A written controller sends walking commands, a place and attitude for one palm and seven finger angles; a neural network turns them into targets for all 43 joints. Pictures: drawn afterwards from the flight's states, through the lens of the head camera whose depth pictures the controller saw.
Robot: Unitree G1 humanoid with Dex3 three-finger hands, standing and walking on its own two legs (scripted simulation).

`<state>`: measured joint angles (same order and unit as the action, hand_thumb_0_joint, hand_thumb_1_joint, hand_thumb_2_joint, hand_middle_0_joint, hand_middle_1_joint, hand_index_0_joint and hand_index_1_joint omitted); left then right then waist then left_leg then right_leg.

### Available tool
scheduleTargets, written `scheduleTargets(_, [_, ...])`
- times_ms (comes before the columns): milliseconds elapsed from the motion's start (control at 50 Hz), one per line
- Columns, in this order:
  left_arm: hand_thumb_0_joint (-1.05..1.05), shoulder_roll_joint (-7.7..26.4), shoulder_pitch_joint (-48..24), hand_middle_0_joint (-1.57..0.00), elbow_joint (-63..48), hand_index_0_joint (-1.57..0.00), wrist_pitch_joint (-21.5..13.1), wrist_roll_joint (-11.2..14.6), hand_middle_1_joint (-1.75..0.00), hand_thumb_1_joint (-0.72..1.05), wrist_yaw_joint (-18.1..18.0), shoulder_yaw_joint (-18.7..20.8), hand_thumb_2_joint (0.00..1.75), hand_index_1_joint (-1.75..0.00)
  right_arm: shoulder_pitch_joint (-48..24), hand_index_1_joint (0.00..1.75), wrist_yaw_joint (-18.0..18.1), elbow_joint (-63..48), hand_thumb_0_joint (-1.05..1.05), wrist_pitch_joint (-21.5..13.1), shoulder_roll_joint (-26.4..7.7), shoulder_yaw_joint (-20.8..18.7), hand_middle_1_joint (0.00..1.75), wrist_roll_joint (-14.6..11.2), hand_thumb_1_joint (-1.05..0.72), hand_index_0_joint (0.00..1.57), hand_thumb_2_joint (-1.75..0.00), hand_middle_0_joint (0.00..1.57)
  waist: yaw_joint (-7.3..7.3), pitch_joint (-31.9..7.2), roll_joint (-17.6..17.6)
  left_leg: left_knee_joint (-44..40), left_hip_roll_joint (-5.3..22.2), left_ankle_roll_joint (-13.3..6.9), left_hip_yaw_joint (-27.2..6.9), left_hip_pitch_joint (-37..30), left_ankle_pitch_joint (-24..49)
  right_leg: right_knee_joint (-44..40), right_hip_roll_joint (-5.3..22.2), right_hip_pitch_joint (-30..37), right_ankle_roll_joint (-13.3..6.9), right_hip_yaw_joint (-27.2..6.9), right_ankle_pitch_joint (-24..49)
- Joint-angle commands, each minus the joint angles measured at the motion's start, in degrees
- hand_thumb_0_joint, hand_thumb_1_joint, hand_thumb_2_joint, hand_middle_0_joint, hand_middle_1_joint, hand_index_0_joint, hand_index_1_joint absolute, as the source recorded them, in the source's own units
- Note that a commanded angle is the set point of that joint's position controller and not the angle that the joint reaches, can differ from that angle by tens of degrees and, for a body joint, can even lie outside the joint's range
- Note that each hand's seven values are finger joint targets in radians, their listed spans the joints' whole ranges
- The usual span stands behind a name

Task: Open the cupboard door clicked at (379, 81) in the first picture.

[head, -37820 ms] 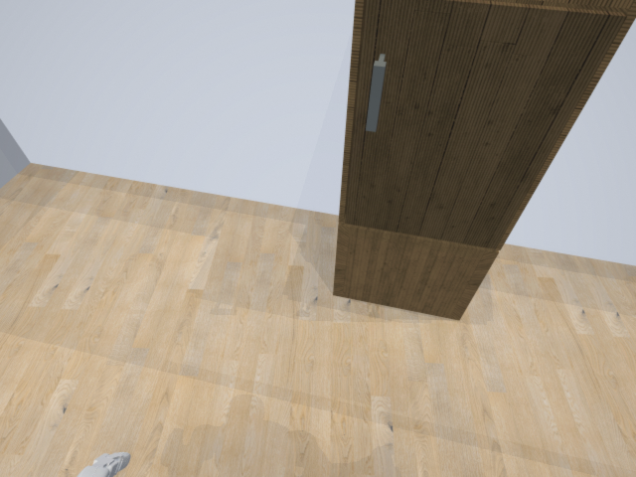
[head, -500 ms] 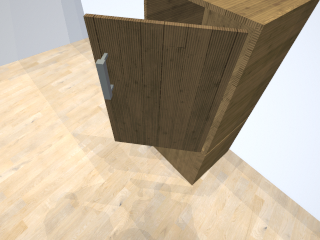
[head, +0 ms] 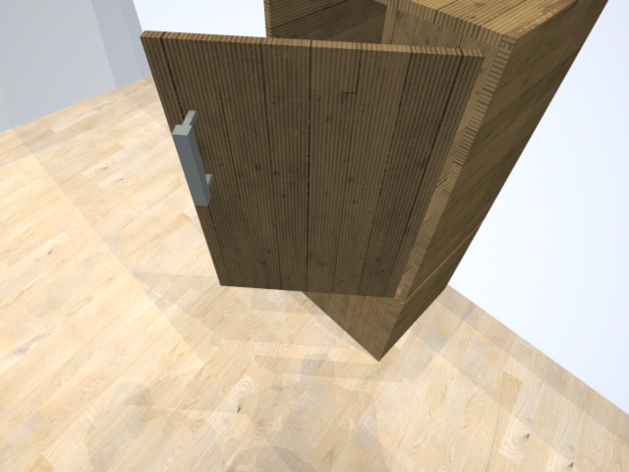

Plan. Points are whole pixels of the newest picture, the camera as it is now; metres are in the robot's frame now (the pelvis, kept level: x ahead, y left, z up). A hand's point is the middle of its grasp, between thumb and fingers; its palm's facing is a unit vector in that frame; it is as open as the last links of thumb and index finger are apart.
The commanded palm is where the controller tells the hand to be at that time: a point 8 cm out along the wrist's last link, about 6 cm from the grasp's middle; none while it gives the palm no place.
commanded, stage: come to a stop and stand still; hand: left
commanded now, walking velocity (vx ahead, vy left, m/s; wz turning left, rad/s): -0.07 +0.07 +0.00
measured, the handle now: (196, 159) +0.52 +0.21 +0.08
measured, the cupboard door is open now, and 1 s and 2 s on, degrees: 41 41 41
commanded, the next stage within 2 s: look again from close up in 0.60 s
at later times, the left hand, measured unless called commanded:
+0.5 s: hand out of the picture -0.02 +0.14 -0.17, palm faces +0.07 -0.98 -0.20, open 7.3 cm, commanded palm none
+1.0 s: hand out of the picture -0.02 +0.16 -0.17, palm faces +0.04 -0.97 -0.22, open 7.4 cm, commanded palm none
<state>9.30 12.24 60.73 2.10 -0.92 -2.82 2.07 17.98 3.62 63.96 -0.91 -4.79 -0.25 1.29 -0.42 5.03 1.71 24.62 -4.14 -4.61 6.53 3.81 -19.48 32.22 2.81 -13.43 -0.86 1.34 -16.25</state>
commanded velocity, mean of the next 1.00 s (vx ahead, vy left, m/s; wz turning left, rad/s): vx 0.02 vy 0.05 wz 0.00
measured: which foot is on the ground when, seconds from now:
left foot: down 0.00-1.00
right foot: down 0.00-1.00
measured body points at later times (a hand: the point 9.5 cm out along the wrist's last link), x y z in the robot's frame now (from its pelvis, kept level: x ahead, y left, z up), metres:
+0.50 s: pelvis -0.04 -0.03 +0.00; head -0.03 -0.03 +0.45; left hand -0.02 +0.20 -0.15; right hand -0.03 -0.25 -0.16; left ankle -0.06 +0.06 -0.73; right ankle +0.00 -0.12 -0.73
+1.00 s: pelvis -0.01 +0.00 +0.00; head +0.00 -0.03 +0.45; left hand -0.02 +0.21 -0.15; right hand -0.02 -0.20 -0.17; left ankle -0.06 +0.06 -0.73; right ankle +0.00 -0.12 -0.73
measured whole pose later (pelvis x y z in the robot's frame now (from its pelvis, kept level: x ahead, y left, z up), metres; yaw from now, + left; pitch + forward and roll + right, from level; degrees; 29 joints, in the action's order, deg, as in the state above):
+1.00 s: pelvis -0.01 +0.00 +0.00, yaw +1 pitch -1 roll +0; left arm 6.1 17.6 64.6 -1.1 -0.7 -2.6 -1.2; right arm 19.5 2.1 62.3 -1.7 -7.7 1.7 1.3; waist 0.0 0.7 -3.9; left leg 27.3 -2.4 -3.7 5.7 6.2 -20.4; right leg 30.9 1.5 -13.8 -0.1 2.5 -16.1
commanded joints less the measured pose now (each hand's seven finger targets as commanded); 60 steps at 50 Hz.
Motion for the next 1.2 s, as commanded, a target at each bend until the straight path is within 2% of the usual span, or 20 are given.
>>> scheduleTargets(0, [0.0,4.1,6.7,-0.2,-1.0,-0.2,-2.0,0.2,-0.3,0.9,-0.1,0.6,0.9,-0.3,3.1,0.3,0.1,-2.1,0.0,-0.5,-6.9,-2.0,0.3,-0.7,-0.9,0.2,-0.9,0.2,1.05,-4.3,-2.4,0.7,11.2,2.1,-7.6,3.0,35.0,-2.8,5.6,4.6,-2.2,-6.2,30.4])
scheduleTargets(40, [0.0,4.5,5.3,-0.2,-1.5,-0.2,-2.2,0.3,-0.3,0.9,0.0,0.4,0.9,-0.3,3.2,0.3,-0.1,-1.8,0.0,-0.1,-6.3,-2.1,0.3,-0.7,-0.9,0.2,-0.9,0.2,0.43,-5.0,0.3,-0.2,10.1,2.8,-7.0,3.7,25.1,-2.4,6.9,4.6,-3.1,-7.2,32.5])
scheduleTargets(180, [0.0,5.4,3.5,-0.2,-2.5,-0.2,-2.4,0.0,-0.3,0.9,-0.1,0.1,0.9,-0.3,2.2,0.3,-1.1,-1.7,0.0,0.4,-6.1,-1.8,0.3,-0.6,-0.9,0.2,-0.9,0.2,0.54,-6.0,0.5,-1.1,9.3,3.4,-6.2,4.2,14.4,-5.9,7.7,3.5,-3.7,-8.6,23.0])
scheduleTargets(240, [0.0,6.3,2.7,-0.2,-2.6,-0.2,-2.3,0.0,-0.3,0.9,0.0,0.1,0.9,-0.3,1.9,0.3,-1.5,-1.9,0.0,1.2,-6.2,-1.7,0.3,-0.5,-0.9,0.2,-0.9,0.2,0.43,-3.6,2.3,-0.9,7.9,3.9,-5.6,5.7,6.6,-9.6,9.0,0.6,-4.6,-10.8,12.7])
scheduleTargets(360, [0.0,7.3,2.4,-0.2,-3.0,-0.2,-2.1,-0.2,-0.3,0.9,0.4,0.6,0.9,-0.3,2.9,0.3,-2.3,-1.8,0.0,1.8,-6.1,-1.4,0.3,-0.1,-0.9,0.2,-0.9,0.2,0.65,0.5,2.5,-0.1,6.5,3.7,-4.9,6.6,0.9,-16.4,8.8,-4.6,-5.0,-12.7,-8.3])
scheduleTargets(440, [0.0,7.0,2.6,-0.2,-3.3,-0.2,-2.0,-0.1,-0.3,0.9,0.7,0.9,0.9,-0.3,5.3,0.3,-2.6,-1.1,0.0,1.5,-6.1,-1.2,0.3,0.2,-0.9,0.2,-0.9,0.2,0.29,1.2,1.8,-1.1,6.2,3.2,-5.3,6.0,-0.3,-17.0,7.3,-7.5,-4.2,-11.4,-14.0])
scheduleTargets(520, [0.0,5.2,3.9,-0.2,-3.2,-0.2,-2.0,-0.3,-0.3,0.9,1.0,0.6,0.9,-0.3,6.1,0.3,-2.4,-1.4,0.0,0.8,-6.6,-1.0,0.3,0.4,-0.9,0.2,-0.9,0.2,0.86,2.6,-4.0,-7.2,9.1,1.8,-9.3,10.9,-6.6,-11.5,3.3,-5.0,-3.1,-6.7,-11.8])
scheduleTargets(560, [0.0,3.7,5.3,-0.2,-2.7,-0.2,-2.1,-0.4,-0.3,0.9,1.2,0.1,0.9,-0.3,5.2,0.3,-2.3,-1.7,0.0,0.2,-7.0,-1.0,0.3,0.2,-0.9,0.2,-0.9,0.2,1.71,3.4,-5.7,-10.7,11.2,0.9,-11.6,13.7,-8.6,-8.6,1.6,-2.0,-2.5,-3.9,-6.0])
scheduleTargets(600, [0.0,2.7,7.0,-0.2,-1.8,-0.2,-2.6,-0.4,-0.3,0.9,1.2,-0.3,0.9,-0.3,4.4,0.3,-2.0,-1.9,0.0,-0.5,-7.1,-0.6,0.3,-0.1,-0.9,0.2,-0.9,0.2,2.36,2.4,-4.5,-10.8,11.7,0.8,-12.1,14.6,-3.9,-7.4,1.8,1.6,-2.3,-3.4,1.2])
scheduleTargets(660, [0.0,2.2,8.1,-0.2,-0.3,-0.2,-3.2,-0.1,-0.3,0.9,0.9,-0.8,0.9,-0.3,5.8,0.3,-1.6,-1.1,0.0,-1.0,-6.1,-0.3,0.3,-0.5,-0.9,0.2,-0.9,0.2,1.85,0.3,-1.5,-8.0,10.8,1.5,-9.6,10.6,7.5,-8.2,2.9,3.2,-2.5,-4.1,8.0])
scheduleTargets(680, [0.0,4.4,15.0,-0.2,4.0,-0.2,-4.6,-0.1,-0.3,0.9,-1.6,-1.4,0.9,-0.3,-3.3,0.3,-2.0,-4.9,0.0,-1.8,-9.7,-0.2,0.3,-0.9,-0.9,0.2,-0.9,0.2,4.53,0.5,-6.6,4.7,10.9,3.7,-4.5,10.7,15.5,-7.0,6.6,1.8,-2.2,-6.1,29.4])
scheduleTargets(700, [0.0,7.7,11.9,-0.2,1.0,-0.2,-5.1,0.2,-0.3,0.9,-1.0,-1.1,0.9,-0.3,2.6,0.3,-2.2,-6.5,0.0,-0.8,-6.3,0.0,0.3,-0.7,-0.9,0.2,-0.9,0.2,0.15,-6.3,-5.0,4.3,6.6,4.1,-6.0,10.7,-1.2,-9.4,9.4,3.5,-4.2,-11.8,14.3])
scheduleTargets(720, [0.0,6.8,8.9,-0.2,0.1,-0.2,-5.1,0.2,-0.3,0.9,-0.4,-1.2,0.9,-0.3,4.2,0.3,-2.2,-5.4,0.0,-0.8,-5.5,0.1,0.3,-0.4,-0.9,0.2,-0.9,0.2,-0.55,-3.7,-5.7,1.2,6.8,3.7,-6.9,9.6,-1.3,-9.2,8.8,-0.6,-5.2,-11.4,4.8])
scheduleTargets(740, [0.0,5.7,8.0,-0.2,0.1,-0.2,-5.0,0.1,-0.3,0.9,-0.1,-1.5,0.9,-0.3,6.8,0.3,-2.4,-4.6,0.0,-0.9,-5.8,0.5,0.3,-0.3,-0.9,0.2,-0.9,0.2,-1.25,-5.3,-5.9,0.1,8.3,3.2,-8.0,8.2,2.6,-8.6,6.1,-1.4,-5.0,-9.0,-0.5])
scheduleTargets(760, [0.0,4.8,7.2,-0.2,0.1,-0.2,-4.9,0.0,-0.3,0.9,0.0,-1.6,0.9,-0.3,8.4,0.3,-2.4,-4.3,0.0,-1.3,-5.9,0.5,0.3,0.0,-0.9,0.2,-0.9,0.2,-1.12,-5.0,-7.9,-0.5,9.8,2.6,-9.0,8.8,7.3,-6.2,4.0,-1.0,-4.3,-5.9,2.5])
scheduleTargets(780, [0.0,3.6,7.6,-0.2,0.5,-0.2,-4.7,0.1,-0.3,0.9,0.1,-1.8,0.9,-0.3,8.1,0.3,-2.3,-4.4,0.0,-1.5,-6.3,0.6,0.3,-0.2,-0.9,0.2,-0.9,0.2,-0.63,-4.8,-7.2,-1.7,11.0,2.1,-10.1,9.9,10.5,-4.9,2.8,0.8,-3.6,-4.5,4.7])
scheduleTargets(840, [0.0,1.7,8.4,-0.2,1.8,-0.2,-4.5,0.4,-0.3,0.9,0.2,-2.4,0.9,-0.3,7.2,0.3,-1.7,-4.5,0.0,-1.9,-7.3,0.8,0.3,-0.6,-0.9,0.2,-0.9,0.2,-0.26,-3.1,-0.9,-2.4,10.9,1.8,-9.7,9.4,15.9,-4.4,2.6,2.2,-3.0,-4.2,10.2])
scheduleTargets(880, [0.0,1.5,8.0,-0.2,2.0,-0.2,-4.4,0.4,-0.3,0.9,0.2,-2.4,0.9,-0.3,7.5,0.3,-1.4,-3.9,0.0,-2.1,-7.4,0.8,0.3,-0.5,-0.9,0.2,-0.9,0.2,-0.2,-1.2,-1.6,-3.0,10.8,2.0,-9.4,8.9,20.5,-3.7,2.5,1.9,-2.9,-3.9,12.2])
scheduleTargets(1040, [0.0,2.3,7.6,-0.2,2.2,-0.2,-3.9,0.5,-0.3,0.9,0.0,-2.1,0.9,-0.3,5.7,0.3,-1.2,-2.1,0.0,-1.8,-8.0,1.0,0.3,-0.4,-0.9,0.2,-0.9,0.2,0.18,0.9,-0.3,-5.0,10.3,2.1,-8.5,6.8,19.6,-4.4,2.9,1.5,-2.4,-4.3,13.8])
scheduleTargets(1180, [0.0,3.7,6.5,-0.2,1.5,-0.2,-3.6,0.5,-0.3,0.9,0.1,-1.6,0.9,-0.3,4.4,0.3,-1.1,-1.5,0.0,-1.8,-8.5,0.8,0.3,-0.3,-0.9,0.2,-0.9,0.2,0.39,-1.2,-2.2,-5.4,10.3,2.0,-7.9,4.7,21.5,-4.3,3.1,3.4,-2.4,-4.4,16.3])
